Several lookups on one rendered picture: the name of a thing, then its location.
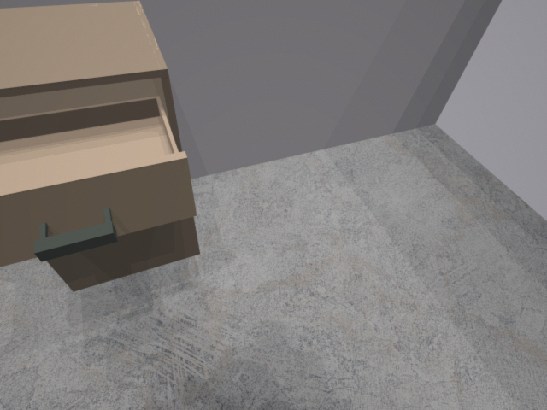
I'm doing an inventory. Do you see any cabinet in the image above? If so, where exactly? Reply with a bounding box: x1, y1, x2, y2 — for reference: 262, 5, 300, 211
0, 1, 200, 291

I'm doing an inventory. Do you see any drawer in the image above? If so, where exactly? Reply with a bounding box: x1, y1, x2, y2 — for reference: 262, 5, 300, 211
0, 96, 197, 267

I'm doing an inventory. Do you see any handle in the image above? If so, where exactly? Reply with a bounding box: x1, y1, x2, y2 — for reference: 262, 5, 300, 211
34, 208, 118, 262

